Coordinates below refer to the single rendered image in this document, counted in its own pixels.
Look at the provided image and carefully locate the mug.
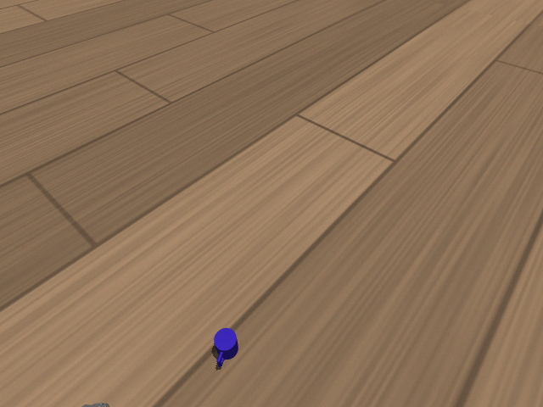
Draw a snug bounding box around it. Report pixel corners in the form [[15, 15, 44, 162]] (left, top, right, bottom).
[[214, 328, 238, 367]]

